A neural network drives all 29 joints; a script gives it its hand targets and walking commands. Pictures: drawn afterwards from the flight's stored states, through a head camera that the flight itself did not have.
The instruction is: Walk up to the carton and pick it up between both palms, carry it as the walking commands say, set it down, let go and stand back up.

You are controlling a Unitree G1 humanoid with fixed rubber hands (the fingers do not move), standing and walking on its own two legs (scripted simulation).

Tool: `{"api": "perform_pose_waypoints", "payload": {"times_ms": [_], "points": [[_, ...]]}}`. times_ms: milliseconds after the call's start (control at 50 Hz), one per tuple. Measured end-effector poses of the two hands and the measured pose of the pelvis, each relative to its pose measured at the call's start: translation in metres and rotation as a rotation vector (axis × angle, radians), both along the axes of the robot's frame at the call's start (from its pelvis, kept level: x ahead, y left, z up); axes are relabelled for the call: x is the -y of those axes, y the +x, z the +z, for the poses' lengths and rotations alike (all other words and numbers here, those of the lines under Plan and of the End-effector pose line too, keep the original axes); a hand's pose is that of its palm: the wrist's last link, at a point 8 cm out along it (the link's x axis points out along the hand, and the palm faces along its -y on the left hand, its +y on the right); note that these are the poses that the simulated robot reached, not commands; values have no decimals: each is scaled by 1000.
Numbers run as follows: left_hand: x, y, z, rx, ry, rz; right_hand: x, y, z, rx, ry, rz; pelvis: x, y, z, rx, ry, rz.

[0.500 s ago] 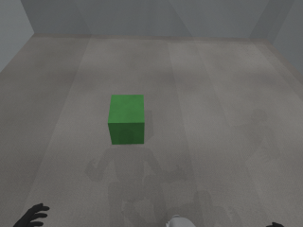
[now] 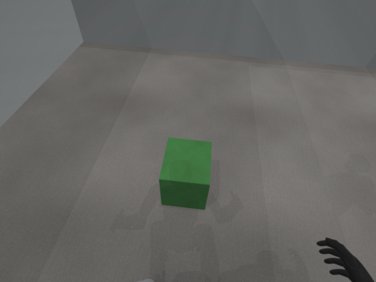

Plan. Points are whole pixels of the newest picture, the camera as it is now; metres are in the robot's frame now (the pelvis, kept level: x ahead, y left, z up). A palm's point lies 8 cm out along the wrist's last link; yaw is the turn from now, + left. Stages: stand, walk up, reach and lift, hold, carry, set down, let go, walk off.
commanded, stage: walk up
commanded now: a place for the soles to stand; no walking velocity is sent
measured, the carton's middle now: (186, 173) +0.79 +0.00 -0.61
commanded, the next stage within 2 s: none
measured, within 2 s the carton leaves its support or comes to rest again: neither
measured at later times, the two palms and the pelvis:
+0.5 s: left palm (50, 204) +0.29 +0.32 -0.01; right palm (329, 218) +0.29 -0.33 -0.05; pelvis +0.18 -0.02 +0.01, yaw +0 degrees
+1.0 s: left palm (67, 173) +0.40 +0.33 -0.05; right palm (308, 173) +0.41 -0.32 -0.04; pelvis +0.26 +0.01 +0.02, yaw -2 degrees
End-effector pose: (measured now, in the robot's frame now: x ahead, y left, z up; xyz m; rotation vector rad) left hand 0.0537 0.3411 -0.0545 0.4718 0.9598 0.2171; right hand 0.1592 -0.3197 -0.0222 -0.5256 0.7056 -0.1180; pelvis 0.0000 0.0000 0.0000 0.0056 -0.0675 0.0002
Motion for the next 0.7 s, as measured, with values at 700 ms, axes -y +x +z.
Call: {"api": "perform_pose_waypoints", "payload": {"times_ms": [700], "points": [[7,274,-7,41,-29,-13,-14,241,-19,-44,46,-51,-7,236,0,7,-13,-4]]}}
